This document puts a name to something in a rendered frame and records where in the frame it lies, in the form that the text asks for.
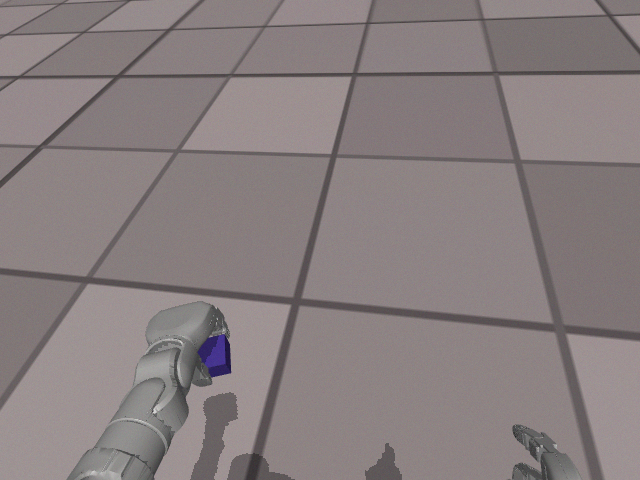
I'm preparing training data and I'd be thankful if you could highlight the left robot hand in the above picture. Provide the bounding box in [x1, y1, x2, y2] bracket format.
[146, 301, 230, 387]

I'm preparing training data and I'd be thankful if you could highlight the small box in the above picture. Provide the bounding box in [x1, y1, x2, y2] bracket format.
[197, 334, 231, 378]

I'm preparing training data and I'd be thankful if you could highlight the right robot hand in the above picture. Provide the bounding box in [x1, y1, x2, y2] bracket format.
[507, 424, 583, 480]

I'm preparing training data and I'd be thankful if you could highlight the left robot arm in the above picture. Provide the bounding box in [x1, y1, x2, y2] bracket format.
[67, 335, 198, 480]

